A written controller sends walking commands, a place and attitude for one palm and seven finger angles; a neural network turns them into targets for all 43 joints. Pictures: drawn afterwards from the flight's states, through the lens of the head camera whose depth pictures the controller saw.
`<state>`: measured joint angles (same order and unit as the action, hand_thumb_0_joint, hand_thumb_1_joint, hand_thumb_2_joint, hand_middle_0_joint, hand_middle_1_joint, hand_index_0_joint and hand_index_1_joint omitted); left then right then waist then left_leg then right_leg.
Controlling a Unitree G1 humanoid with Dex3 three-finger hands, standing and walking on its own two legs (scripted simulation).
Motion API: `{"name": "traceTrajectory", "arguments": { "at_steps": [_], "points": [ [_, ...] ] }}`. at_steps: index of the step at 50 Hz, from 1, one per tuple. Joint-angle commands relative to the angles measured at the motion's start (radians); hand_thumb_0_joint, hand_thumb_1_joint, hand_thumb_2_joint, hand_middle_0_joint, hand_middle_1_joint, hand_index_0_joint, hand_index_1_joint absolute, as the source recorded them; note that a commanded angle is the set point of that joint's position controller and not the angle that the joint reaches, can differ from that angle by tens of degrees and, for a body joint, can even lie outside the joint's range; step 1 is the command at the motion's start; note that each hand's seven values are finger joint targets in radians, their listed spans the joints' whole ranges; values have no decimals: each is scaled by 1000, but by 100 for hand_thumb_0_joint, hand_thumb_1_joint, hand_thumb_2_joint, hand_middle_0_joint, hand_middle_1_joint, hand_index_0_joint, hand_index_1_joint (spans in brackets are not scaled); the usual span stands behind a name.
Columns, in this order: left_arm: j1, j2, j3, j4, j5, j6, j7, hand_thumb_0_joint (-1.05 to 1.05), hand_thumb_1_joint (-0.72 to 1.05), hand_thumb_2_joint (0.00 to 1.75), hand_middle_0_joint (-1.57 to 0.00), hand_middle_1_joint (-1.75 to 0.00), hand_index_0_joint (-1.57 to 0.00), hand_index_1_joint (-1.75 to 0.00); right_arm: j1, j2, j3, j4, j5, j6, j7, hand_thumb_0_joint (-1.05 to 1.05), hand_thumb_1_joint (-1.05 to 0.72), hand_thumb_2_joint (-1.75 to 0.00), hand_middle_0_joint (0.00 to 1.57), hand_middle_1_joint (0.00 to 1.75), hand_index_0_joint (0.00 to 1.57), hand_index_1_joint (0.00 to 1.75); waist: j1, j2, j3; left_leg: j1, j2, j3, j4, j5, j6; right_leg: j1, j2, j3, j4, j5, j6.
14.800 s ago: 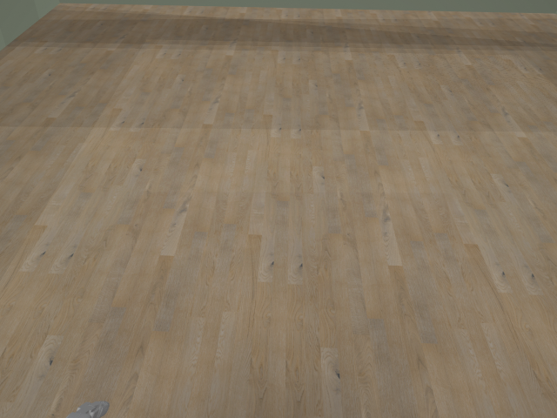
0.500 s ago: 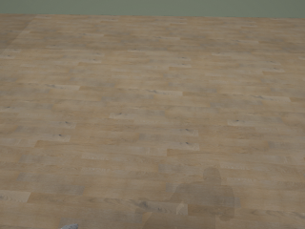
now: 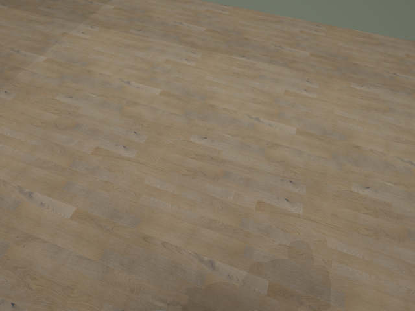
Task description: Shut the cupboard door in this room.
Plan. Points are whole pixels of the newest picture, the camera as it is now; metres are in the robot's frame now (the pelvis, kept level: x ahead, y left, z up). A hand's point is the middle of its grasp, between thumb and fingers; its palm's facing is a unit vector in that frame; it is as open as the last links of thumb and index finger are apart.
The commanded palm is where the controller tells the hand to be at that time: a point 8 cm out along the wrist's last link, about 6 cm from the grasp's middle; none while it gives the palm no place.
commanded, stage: turn or walk to find it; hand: left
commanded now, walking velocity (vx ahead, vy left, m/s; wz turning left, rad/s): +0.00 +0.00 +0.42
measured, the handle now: out of the picture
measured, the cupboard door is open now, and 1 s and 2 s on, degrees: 86 86 86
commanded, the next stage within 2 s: none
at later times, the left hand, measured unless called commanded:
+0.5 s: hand out of the picture +0.04 +0.17 -0.13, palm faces +0.22 -0.93 -0.28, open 7.4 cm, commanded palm none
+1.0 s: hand out of the picture -0.09 +0.22 -0.16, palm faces +0.45 -0.86 -0.25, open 7.4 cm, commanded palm none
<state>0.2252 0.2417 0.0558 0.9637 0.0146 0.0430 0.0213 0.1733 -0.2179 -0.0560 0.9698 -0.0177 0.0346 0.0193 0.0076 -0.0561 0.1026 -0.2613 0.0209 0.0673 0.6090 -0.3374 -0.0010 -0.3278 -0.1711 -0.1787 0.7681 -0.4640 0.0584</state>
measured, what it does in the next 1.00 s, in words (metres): steps on the spot, turning left: right foot, then left foot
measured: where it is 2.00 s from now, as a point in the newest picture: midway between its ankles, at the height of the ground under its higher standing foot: outside the picture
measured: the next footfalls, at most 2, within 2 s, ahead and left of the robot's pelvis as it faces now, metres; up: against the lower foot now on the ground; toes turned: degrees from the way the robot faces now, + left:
right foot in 0.36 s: +0.06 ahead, -0.13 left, +0.00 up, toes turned +4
left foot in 0.80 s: -0.05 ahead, +0.11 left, +0.00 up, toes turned +26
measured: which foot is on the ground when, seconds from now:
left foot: down 0.00-0.36, up 0.38-0.78, down 0.80-1.00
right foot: up 0.00-0.34, down 0.36-0.80, up 0.82-1.00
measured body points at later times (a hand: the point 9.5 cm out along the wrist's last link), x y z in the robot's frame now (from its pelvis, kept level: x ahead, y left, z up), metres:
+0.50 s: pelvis -0.01 -0.04 +0.01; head +0.02 -0.07 +0.46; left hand +0.03 +0.22 -0.11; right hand +0.10 -0.28 -0.15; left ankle -0.06 +0.10 -0.64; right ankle +0.02 -0.13 -0.72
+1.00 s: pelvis -0.04 +0.00 +0.02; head -0.01 +0.04 +0.46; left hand -0.11 +0.26 -0.14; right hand +0.14 -0.18 -0.12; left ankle -0.09 +0.09 -0.72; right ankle +0.00 -0.14 -0.65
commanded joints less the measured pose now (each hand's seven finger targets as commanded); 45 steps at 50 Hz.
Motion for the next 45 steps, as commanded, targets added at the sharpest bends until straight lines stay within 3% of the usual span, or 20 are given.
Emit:
{"name": "traceTrajectory", "arguments": {
  "at_steps": [1,2,5,12,16,17,18,19,21,23,26,28,34,37,38,39,40,41,42,45],
  "points": [
    [-102,77,20,-104,-4,-9,2,0,90,90,-20,-30,-20,-30,106,-214,-45,-28,-6,-26,-40,0,-90,-90,20,30,20,30,-65,302,-133,179,316,-360,-247,670,193,-240,45,153,350,-92,10],
    [-82,76,22,-86,-5,-10,-4,0,90,90,-20,-30,-20,-30,48,-188,-35,-41,-7,-27,-42,0,-90,-90,20,30,20,30,-33,261,-110,159,271,-297,-242,664,174,-231,49,151,357,-31,15],
    [-58,74,18,-67,-6,-14,-11,0,90,90,-20,-30,-20,-30,30,-178,-29,-54,-3,-33,-41,0,-90,-90,20,30,20,30,-22,213,-127,169,224,-244,-238,682,158,-187,65,143,296,15,22],
    [-78,57,8,-96,-10,-19,-6,0,90,90,-20,-30,-20,-30,31,-191,-46,-65,-9,-19,-35,0,-90,-90,20,30,20,30,-36,225,-136,149,211,-324,-210,651,168,-71,117,126,15,-1,18],
    [42,81,16,-70,-9,-38,-1,0,90,90,-20,-30,-20,-30,-12,-175,-50,-83,-1,-13,-28,0,-90,-90,20,30,20,30,23,193,-157,7,140,-324,-116,478,99,180,122,108,-330,253,5],
    [71,135,26,-66,1,-50,5,0,90,90,-20,-30,-20,-30,0,-132,-45,-89,8,-15,-23,0,-90,-90,20,30,20,30,32,57,-174,-121,69,-261,-12,283,42,317,6,215,-413,330,-25],
    [88,219,43,-68,15,-56,12,0,90,90,-20,-30,-20,-30,3,-67,-32,-119,10,-16,-17,0,-90,-90,20,30,20,30,40,-221,-154,-298,-80,-111,197,-141,-25,374,-242,456,-452,480,-133],
    [89,226,47,-81,5,-56,11,0,90,90,-20,-30,-20,-30,-29,-114,-45,-124,3,2,-22,0,-90,-90,20,30,20,30,60,-233,-138,-265,-53,-156,387,-276,-22,212,-321,496,-495,450,-213],
    [-14,168,37,-104,5,-48,15,0,90,90,-20,-30,-20,-30,-34,-117,-53,-94,0,18,-14,0,-90,-90,20,30,20,30,12,-98,-40,-273,-20,-171,593,-169,-17,86,-240,402,-506,316,-218],
    [-71,124,22,-125,6,-53,11,0,90,90,-20,-30,-20,-30,27,-98,-47,-60,-5,24,-2,0,-90,-90,20,30,20,30,-26,-80,-46,-261,-9,-137,631,-62,-35,81,-155,246,-480,330,-169],
    [-50,125,24,-118,11,-56,15,0,90,90,-20,-30,-20,-30,31,-95,-42,-54,-3,25,2,0,-90,-90,20,30,20,30,-18,-110,-63,-246,4,-101,569,-43,-57,118,-150,188,-481,342,-167],
    [-1,139,27,-100,13,-53,13,0,90,90,-20,-30,-20,-30,-12,-91,-36,-63,-2,25,2,0,-90,-90,20,30,20,30,10,-110,-63,-233,7,-77,476,-76,-62,147,-160,181,-472,380,-176],
    [70,187,43,-56,17,-46,8,0,90,90,-20,-30,-20,-30,-69,-71,-15,-77,12,4,-4,0,-90,-90,20,30,20,30,52,-144,-126,-139,1,-5,188,-141,-51,243,-200,148,-383,611,-204],
    [46,191,45,-46,12,-39,6,0,90,90,-20,-30,-20,-30,-4,-77,-12,-61,12,-8,-9,0,-90,-90,20,30,20,30,12,-142,-160,-13,-6,29,-33,-18,-40,220,-184,101,-296,614,-155],
    [34,181,46,-45,4,-34,5,0,90,90,-20,-30,-20,-30,36,-95,-16,-47,9,-16,-8,0,-90,-90,20,30,20,30,-16,-89,-171,99,8,20,-174,107,-29,150,-165,63,-226,544,-109],
    [41,140,40,-62,-4,-27,2,0,90,90,-20,-30,-20,-30,73,-166,-30,-45,4,-28,-8,0,-90,-90,20,30,20,30,-36,100,-204,239,135,-152,-261,269,20,2,-83,4,-59,361,-45],
    [14,72,18,-96,-5,-22,-4,0,90,90,-20,-30,-20,-30,100,-253,-50,-49,-1,-27,-11,0,-90,-90,20,30,20,30,-52,362,-168,292,354,-399,-291,575,113,-221,34,-4,131,-125,15],
    [-44,78,11,-110,3,-9,2,0,90,90,-20,-30,-20,-30,136,-267,-54,-29,-1,-22,-23,0,-90,-90,20,30,20,30,-82,311,-159,223,391,-414,-292,622,172,-220,40,90,243,-171,12],
    [-76,71,17,-100,0,-3,6,0,90,90,-20,-30,-20,-30,114,-246,-50,-24,-4,-23,-35,0,-90,-90,20,30,20,30,-70,344,-139,190,346,-387,-285,623,171,-234,44,139,301,-131,12],
    [-27,85,23,-54,-2,-9,-11,0,90,90,-20,-30,-20,-30,-5,-177,-26,-57,-2,-29,-40,0,-90,-90,20,30,20,30,-9,219,-113,157,239,-250,-262,603,157,-214,54,144,351,25,19]
  ]
}}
